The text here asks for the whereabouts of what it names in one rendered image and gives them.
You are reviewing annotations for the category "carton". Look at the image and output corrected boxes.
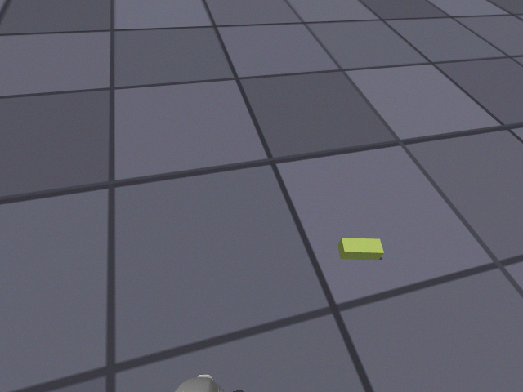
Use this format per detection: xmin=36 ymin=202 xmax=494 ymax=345
xmin=338 ymin=238 xmax=384 ymax=260

